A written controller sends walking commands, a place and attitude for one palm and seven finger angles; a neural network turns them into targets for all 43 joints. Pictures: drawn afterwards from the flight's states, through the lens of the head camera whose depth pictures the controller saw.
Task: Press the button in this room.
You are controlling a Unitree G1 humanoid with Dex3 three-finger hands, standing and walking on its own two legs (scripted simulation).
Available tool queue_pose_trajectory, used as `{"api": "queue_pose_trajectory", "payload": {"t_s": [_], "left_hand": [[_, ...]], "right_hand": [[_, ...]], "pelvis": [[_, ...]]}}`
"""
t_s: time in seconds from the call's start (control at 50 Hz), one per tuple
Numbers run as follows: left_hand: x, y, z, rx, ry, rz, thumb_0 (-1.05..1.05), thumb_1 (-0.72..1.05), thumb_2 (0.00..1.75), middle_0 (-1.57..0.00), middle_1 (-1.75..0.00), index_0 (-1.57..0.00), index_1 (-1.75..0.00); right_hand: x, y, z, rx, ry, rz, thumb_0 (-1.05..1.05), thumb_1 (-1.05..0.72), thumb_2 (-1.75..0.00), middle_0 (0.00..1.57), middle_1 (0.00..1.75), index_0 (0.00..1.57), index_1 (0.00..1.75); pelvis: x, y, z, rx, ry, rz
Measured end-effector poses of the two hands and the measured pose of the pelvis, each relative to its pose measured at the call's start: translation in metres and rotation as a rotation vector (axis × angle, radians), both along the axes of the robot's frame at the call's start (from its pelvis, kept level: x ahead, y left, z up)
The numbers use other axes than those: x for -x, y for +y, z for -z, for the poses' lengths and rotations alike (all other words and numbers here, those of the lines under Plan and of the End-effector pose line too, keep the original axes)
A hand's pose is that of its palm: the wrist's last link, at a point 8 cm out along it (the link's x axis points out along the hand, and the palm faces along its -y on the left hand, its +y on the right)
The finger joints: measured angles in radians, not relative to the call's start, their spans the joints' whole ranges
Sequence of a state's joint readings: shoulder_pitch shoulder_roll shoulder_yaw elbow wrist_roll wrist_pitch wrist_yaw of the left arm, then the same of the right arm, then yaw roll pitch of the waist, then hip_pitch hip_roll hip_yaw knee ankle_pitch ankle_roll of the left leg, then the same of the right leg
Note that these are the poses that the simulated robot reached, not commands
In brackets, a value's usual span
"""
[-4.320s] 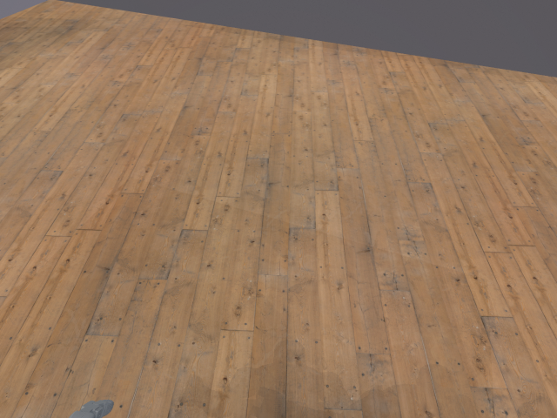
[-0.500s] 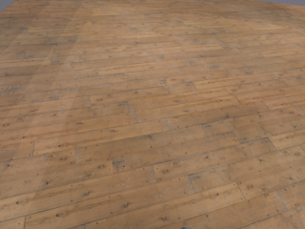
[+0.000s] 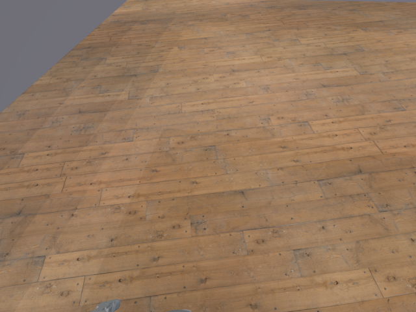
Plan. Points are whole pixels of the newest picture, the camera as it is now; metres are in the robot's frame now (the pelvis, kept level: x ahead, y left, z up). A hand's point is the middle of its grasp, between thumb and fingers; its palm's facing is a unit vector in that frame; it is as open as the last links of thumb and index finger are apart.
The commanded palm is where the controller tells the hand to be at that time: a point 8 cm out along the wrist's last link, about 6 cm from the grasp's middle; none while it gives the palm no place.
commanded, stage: turn or walk to find it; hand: left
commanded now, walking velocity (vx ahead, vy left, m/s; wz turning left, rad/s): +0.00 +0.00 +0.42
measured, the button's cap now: out of the picture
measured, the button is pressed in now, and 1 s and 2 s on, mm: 0 0 0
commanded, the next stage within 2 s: none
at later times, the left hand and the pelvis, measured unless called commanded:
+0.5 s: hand out of the picture -0.05 +0.27 -0.18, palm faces +0.26 -0.94 -0.24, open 7.3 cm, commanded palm none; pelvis -0.03 +0.05 +0.00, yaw +12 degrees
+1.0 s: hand out of the picture -0.04 +0.22 -0.14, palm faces +0.41 -0.87 -0.27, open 7.3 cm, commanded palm none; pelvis -0.05 +0.00 +0.00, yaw +26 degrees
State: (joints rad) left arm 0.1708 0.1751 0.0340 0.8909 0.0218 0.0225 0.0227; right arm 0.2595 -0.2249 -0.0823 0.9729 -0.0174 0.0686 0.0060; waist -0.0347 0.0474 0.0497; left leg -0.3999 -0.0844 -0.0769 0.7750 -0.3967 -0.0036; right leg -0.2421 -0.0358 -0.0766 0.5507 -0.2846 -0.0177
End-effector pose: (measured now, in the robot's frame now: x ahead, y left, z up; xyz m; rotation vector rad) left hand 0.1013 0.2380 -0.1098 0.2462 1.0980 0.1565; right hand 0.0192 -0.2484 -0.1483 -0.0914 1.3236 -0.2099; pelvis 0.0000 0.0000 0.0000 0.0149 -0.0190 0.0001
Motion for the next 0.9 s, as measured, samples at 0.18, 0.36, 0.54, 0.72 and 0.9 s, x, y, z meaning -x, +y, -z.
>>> {"api": "queue_pose_trajectory", "payload": {"t_s": [0.18, 0.36, 0.54, 0.72, 0.9], "left_hand": [[0.061, -0.002, 0.003, 0.022, 0.076, -0.112, 0.01, 0.91, 0.90, -0.21, -0.30, -0.21, -0.30], [0.136, 0.037, 0.034, 0.072, 0.177, -0.255, 0.01, 0.90, 0.90, -0.21, -0.30, -0.21, -0.30], [0.172, 0.078, 0.033, 0.072, 0.229, -0.340, 0.01, 0.91, 0.90, -0.20, -0.30, -0.20, -0.30], [0.149, 0.079, 0.015, 0.048, 0.095, -0.365, 0.01, 0.91, 0.90, -0.20, -0.30, -0.20, -0.30], [0.137, 0.043, 0.002, -0.003, -0.015, -0.381, 0.01, 0.91, 0.90, -0.20, -0.30, -0.20, -0.30]], "right_hand": [[-0.003, -0.014, -0.009, 0.023, 0.051, -0.088, 0.00, -0.91, -0.90, 0.19, 0.30, 0.20, 0.30], [-0.057, 0.027, -0.018, 0.083, -0.028, -0.249, 0.01, -0.91, -0.90, 0.19, 0.29, 0.19, 0.30], [-0.086, 0.082, -0.039, 0.083, -0.152, -0.350, 0.00, -0.91, -0.90, 0.20, 0.30, 0.20, 0.30], [-0.071, 0.088, -0.030, 0.040, -0.113, -0.384, 0.00, -0.91, -0.90, 0.20, 0.30, 0.20, 0.30], [-0.049, 0.047, 0.001, 0.000, -0.020, -0.397, 0.00, -0.91, -0.90, 0.20, 0.30, 0.20, 0.30]], "pelvis": [[0.009, -0.003, -0.007, -0.008, -0.008, -0.093], [0.023, 0.029, 0.005, 0.017, 0.003, -0.183], [0.035, 0.053, -0.004, 0.032, 0.003, -0.228], [0.044, 0.049, -0.008, 0.029, 0.002, -0.309], [0.049, 0.016, 0.003, 0.004, 0.007, -0.389]]}}
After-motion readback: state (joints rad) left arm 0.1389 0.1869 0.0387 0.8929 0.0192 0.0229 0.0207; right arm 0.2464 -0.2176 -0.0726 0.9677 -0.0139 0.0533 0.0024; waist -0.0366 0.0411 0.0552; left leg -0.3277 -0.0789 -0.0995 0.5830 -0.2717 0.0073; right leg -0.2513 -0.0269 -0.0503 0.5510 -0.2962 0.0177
